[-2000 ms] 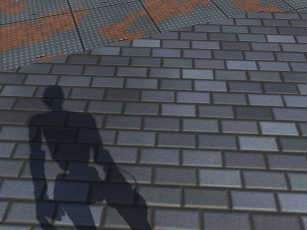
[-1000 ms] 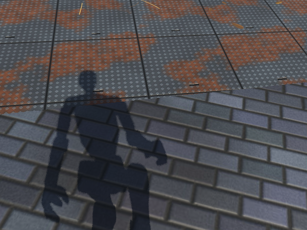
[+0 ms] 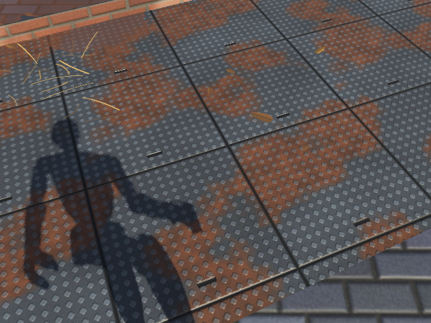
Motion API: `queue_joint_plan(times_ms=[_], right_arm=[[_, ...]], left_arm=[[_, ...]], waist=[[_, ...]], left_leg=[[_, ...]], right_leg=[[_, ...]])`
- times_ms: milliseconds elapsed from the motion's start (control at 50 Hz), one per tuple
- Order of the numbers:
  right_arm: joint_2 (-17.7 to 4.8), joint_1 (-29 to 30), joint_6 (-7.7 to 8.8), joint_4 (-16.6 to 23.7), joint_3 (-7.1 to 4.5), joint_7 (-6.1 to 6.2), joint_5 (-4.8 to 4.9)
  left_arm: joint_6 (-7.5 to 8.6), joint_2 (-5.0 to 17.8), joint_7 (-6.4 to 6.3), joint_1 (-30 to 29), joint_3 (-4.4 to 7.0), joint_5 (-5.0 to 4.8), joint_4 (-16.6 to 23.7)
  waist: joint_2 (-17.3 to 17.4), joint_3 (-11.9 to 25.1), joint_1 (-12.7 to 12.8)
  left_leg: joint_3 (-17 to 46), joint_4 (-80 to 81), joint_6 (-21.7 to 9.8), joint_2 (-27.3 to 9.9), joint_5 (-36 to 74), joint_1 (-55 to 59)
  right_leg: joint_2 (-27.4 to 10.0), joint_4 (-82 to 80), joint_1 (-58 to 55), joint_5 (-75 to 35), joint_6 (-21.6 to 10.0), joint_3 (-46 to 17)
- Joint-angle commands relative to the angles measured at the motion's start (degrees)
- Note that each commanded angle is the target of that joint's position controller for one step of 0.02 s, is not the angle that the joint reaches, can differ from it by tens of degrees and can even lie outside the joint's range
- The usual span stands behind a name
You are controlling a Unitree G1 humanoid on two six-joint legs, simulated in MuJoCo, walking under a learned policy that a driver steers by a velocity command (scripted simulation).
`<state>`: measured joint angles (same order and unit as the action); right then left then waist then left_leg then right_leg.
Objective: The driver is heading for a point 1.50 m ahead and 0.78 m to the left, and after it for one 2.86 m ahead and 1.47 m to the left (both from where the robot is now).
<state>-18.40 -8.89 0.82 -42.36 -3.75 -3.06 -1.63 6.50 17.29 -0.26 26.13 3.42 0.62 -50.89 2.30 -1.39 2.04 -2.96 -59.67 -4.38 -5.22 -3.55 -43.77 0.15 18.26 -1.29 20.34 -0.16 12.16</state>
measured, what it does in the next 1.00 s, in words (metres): walks ahead, turning left: left foot, then right foot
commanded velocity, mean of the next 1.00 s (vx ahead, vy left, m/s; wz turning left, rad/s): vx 0.16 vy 0.00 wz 0.79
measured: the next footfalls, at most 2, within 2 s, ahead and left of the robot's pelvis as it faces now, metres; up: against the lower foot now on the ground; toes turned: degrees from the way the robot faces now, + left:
left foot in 0.12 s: +0.30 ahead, +0.08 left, +0.00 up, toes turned +4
right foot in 0.52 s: +0.43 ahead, -0.09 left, +0.00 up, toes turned +35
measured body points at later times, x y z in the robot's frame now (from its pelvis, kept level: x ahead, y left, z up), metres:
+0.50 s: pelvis +0.28 +0.01 +0.00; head +0.30 +0.01 +0.45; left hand +0.36 +0.31 -0.07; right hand +0.50 -0.19 -0.10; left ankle +0.26 +0.07 -0.73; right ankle +0.40 -0.11 -0.72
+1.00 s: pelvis +0.31 +0.04 +0.00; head +0.32 +0.07 +0.44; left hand +0.19 +0.32 -0.11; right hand +0.63 +0.02 -0.07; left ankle +0.26 +0.09 -0.73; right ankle +0.40 -0.09 -0.68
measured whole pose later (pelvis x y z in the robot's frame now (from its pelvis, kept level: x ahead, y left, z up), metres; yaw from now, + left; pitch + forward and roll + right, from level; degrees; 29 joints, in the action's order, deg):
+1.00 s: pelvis +0.31 +0.04 +0.00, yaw +47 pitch +1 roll -1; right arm -16.7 -9.0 4.5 -32.6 -0.9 -4.0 -1.0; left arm 5.4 18.3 1.6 13.7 1.9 2.0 -39.0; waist -1.0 -1.7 2.2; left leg -4.6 -33.9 -4.0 0.8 -17.6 -17.6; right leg -4.4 57.0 24.9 33.4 5.8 1.7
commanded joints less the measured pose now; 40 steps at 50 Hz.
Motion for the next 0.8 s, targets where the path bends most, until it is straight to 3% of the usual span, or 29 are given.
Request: queue_joint_plan(times_ms=[20,40,60,100,120,140,160,180,200,220,240,260,300,320,380,420,440,460,480,500,520,540,560,580,620,640,680,740,800], right_arm=[[3.34,-1.21,0.77,3.2,1.84,-1.83,-0.19],[3.47,-5.59,2.9,1.99,2.85,-4.99,-1.17],[-2.08,-10.47,3.91,0.99,0.73,-5.55,0.3],[-11.17,-21.86,6.17,-3.71,-2.92,-3.77,0.82],[-12.73,-31.29,6.57,-7.13,-4.06,-1.87,-0.85],[-13.05,-33.69,6.46,-8.28,-2.79,0.37,-3.02],[-20.11,-32.99,6.36,-5.71,-4.19,0.0,-1.42],[-14.46,-25.09,7.46,-5.35,-3.79,0.13,-1.29],[-9.82,-19.17,7.79,-4.13,-2.4,0.32,-0.24],[-5.68,-12.31,7.72,-3.51,-0.64,0.45,0.26],[-4.39,-8.14,7.81,-2.16,0.8,-0.35,-0.06],[-4.67,-3.94,7.94,-0.04,1.2,-1.44,-0.13],[-6.31,-1.78,9.03,1.82,0.67,-2.64,-0.09],[-8.39,-1.25,9.6,2.58,-0.03,-2.59,-0.56],[-10.14,-4.64,8.28,5.19,-0.7,-1.64,-1.17],[-8.85,-6.92,7.45,7.21,-0.59,-1.45,-0.65],[-8.24,-6.01,6.94,8.39,-0.59,-1.34,-1.83],[-7.22,-5.57,7.01,9.11,-0.47,-1.25,-1.36],[-7.42,-5.32,6.96,8.93,-0.79,-1.35,0.41],[-6.7,-4.66,6.7,9.27,-0.48,-1.7,0.9],[-2.93,-5.42,6.45,10.16,1.05,-2.16,1.25],[3.92,-13.31,6.27,11.39,3.0,-2.03,-0.52],[-4.4,-12.36,5.25,10.29,0.8,-1.56,-1.66],[-6.92,-11.34,4.19,9.52,-0.5,-0.4,-2.19],[-6.52,-8.15,3.08,9.31,-0.18,1.27,-2.89],[-3.12,-5.87,3.33,10.65,1.45,0.22,-3.76],[-0.17,-3.97,3.32,12.17,3.44,-2.8,-2.71],[-1.53,-1.48,2.43,13.17,3.32,-5.95,-1.8],[-4.72,-2.87,2.41,12.14,1.91,-5.75,-1.28]], left_arm=[[2.03,2.89,-0.73,-11.07,-0.28,-0.67,5.87],[3.2,6.32,0.43,-8.29,-0.7,7.75,6.45],[3.23,13.96,0.57,-13.6,2.02,8.18,8.45],[3.15,18.18,0.68,-17.76,3.28,7.41,10.88],[2.93,14.78,1.26,-13.5,2.1,7.23,8.56],[1.64,6.03,3.28,-5.85,0.39,4.6,7.16],[1.91,-3.91,4.94,6.26,-3.13,4.11,12.09],[2.07,5.04,4.52,-10.69,-1.83,0.21,14.41],[1.18,9.2,3.0,-15.57,-1.12,-0.38,16.9],[-0.14,8.65,0.98,-12.44,-1.32,2.33,17.3],[-0.75,6.97,-0.65,-10.73,-2.15,4.63,17.1],[-1.59,6.75,-1.38,-9.47,-2.53,4.89,17.49],[-2.25,7.61,-2.25,-9.74,-2.54,3.49,17.34],[-2.72,6.11,-2.04,-9.64,-3.05,2.71,17.14],[-4.37,1.04,0.04,-15.27,-4.22,3.19,18.59],[-4.31,2.95,0.75,-16.72,-3.13,2.26,19.4],[-3.73,3.86,0.87,-12.41,-2.64,2.91,18.36],[-2.96,4.91,0.49,-9.61,-1.85,2.8,17.7],[-2.26,5.5,-0.06,-9.65,-1.3,1.37,18.26],[-1.56,6.08,-0.43,-8.63,-1.15,0.52,17.97],[-0.74,7.97,-0.77,-5.69,-0.42,-0.68,17.41],[-0.2,14.45,-0.55,-8.51,1.19,-0.78,18.24],[-0.43,12.09,-0.39,-10.42,1.58,2.85,20.73],[0.22,11.14,-0.92,-12.05,1.85,1.84,19.79],[0.08,4.4,-1.75,-19.51,-0.37,-1.28,20.94],[0.09,4.01,-2.9,-20.99,-0.52,-1.09,21.56],[-0.13,8.06,-4.75,-21.54,0.73,0.46,21.97],[0.44,13.13,-5.51,-18.0,2.46,1.88,20.25],[0.74,14.96,-4.24,-16.23,3.19,2.56,19.77]], waist=[[-5.1,-4.93,-6.01],[-3.86,3.87,-7.25],[-5.4,2.09,-10.3],[-2.54,3.5,-14.96],[1.5,7.2,-17.49],[13.83,19.72,-12.66],[11.96,37.42,-5.77],[0.8,11.99,-13.21],[-5.37,10.27,-10.98],[-8.26,9.17,-4.68],[-4.84,6.49,-0.2],[-2.01,4.62,3.35],[-5.91,5.94,4.04],[-6.74,5.58,4.45],[-3.67,4.01,1.52],[-0.08,2.84,-0.25],[1.48,4.0,0.18],[0.43,3.99,1.09],[-0.79,2.27,1.97],[-1.96,2.69,2.4],[-3.3,8.31,2.29],[-16.32,17.27,-4.47],[-11.72,12.3,0.18],[-6.64,7.32,-0.84],[-6.11,5.94,-2.88],[-6.53,5.31,-2.25],[-3.87,4.85,-1.0],[-5.77,3.36,1.09],[-8.49,2.49,1.53]], left_leg=[[-5.94,17.77,-0.83,3.81,13.28,16.61],[2.46,15.79,0.62,2.74,8.44,26.45],[1.22,14.35,1.33,6.7,4.4,26.28],[-2.81,18.09,0.52,12.6,5.67,40.12],[2.29,21.09,-4.16,11.73,12.39,55.53],[17.54,22.58,-12.99,4.25,49.18,73.19],[48.16,23.82,-31.14,-11.82,60.88,89.2],[48.7,28.84,-25.88,-11.76,48.15,71.34],[41.06,29.66,-22.58,-9.62,36.2,59.31],[38.12,34.53,-20.45,-6.29,31.2,44.99],[34.82,38.08,-20.8,-2.86,36.27,29.23],[34.99,42.52,-20.92,-2.6,36.91,20.42],[32.02,45.52,-17.52,1.05,27.53,15.72],[29.38,44.68,-15.37,3.26,25.27,14.84],[26.69,41.44,-10.19,8.99,14.75,12.94],[30.93,39.28,-9.91,8.5,9.73,17.79],[32.42,34.88,-10.09,7.25,12.78,19.26],[35.33,32.21,-11.0,5.78,17.68,22.03],[36.04,29.24,-10.64,6.17,21.07,24.12],[35.79,25.12,-8.25,8.51,20.95,23.23],[33.34,19.22,-4.1,11.33,14.26,20.84],[21.96,5.55,3.85,18.89,-19.83,7.41],[16.28,-7.19,7.43,16.53,-40.27,-1.62],[14.23,-13.57,8.76,10.72,-37.16,-0.67],[8.98,-17.11,10.33,6.31,-29.9,5.39],[5.97,-19.18,10.46,5.73,-25.97,7.73],[2.76,-15.58,10.26,3.94,-21.31,10.95],[-0.24,0.99,9.8,0.32,-20.16,16.05],[-0.03,11.93,7.52,0.83,-18.74,19.24]], right_leg=[[-9.28,-3.23,15.38,-44.44,-2.88,3.93],[-13.46,-4.81,14.76,-52.88,-3.58,2.26],[-13.45,-0.6,11.39,-58.73,-2.82,2.71],[-10.93,17.12,16.01,-65.66,3.02,4.75],[-10.03,37.94,24.3,-53.14,6.94,0.65],[2.93,68.84,32.79,14.76,11.48,-0.74],[4.41,77.48,43.58,20.44,12.97,-19.78],[2.62,77.88,60.48,16.05,12.89,-25.03],[0.76,72.87,56.22,15.39,11.04,-24.42],[-1.72,65.57,47.4,10.58,8.35,-23.39],[-3.48,61.84,36.81,10.52,7.32,-23.06],[-4.27,59.28,30.91,12.81,7.02,-22.89],[-5.12,48.95,23.81,8.35,7.47,-20.43],[-4.8,42.38,20.83,4.71,7.68,-19.09],[-0.47,31.76,13.53,-6.45,6.72,-15.13],[1.85,26.38,14.65,-8.76,6.88,-16.2],[1.47,31.04,13.03,-13.89,6.84,-17.74],[1.77,28.03,13.69,-9.61,6.77,-18.96],[3.37,17.0,13.47,-7.84,5.64,-17.0],[3.43,8.86,7.86,-16.12,2.85,-17.05],[-3.36,6.54,-2.32,-33.87,-5.04,-22.32],[-23.53,7.25,-17.33,-66.22,-27.15,-41.64],[-31.15,4.05,-12.53,-65.2,-30.8,-49.83],[-28.29,2.73,-5.8,-55.77,-25.4,-43.32],[-17.52,1.53,3.79,-47.25,-15.79,-25.7],[-14.58,0.9,7.55,-46.42,-14.32,-20.53],[-11.61,-1.49,11.18,-41.77,-13.5,-13.6],[-11.11,-0.8,10.98,-37.71,-10.74,-7.0],[-16.98,0.61,9.47,-36.88,-11.19,-11.41]])
Velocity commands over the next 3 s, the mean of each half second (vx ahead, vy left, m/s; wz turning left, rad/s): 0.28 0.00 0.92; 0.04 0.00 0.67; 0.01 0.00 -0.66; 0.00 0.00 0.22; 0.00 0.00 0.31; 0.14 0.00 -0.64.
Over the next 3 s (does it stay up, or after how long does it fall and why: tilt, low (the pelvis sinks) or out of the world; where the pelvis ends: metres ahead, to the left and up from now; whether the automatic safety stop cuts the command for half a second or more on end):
stays up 0.40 -0.02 0.00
